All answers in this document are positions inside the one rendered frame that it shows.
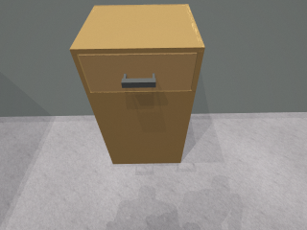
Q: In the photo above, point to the drawer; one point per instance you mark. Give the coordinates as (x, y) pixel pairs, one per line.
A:
(172, 71)

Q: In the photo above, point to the cabinet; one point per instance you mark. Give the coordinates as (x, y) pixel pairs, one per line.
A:
(141, 127)

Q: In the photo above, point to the handle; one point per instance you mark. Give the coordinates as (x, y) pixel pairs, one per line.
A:
(138, 82)

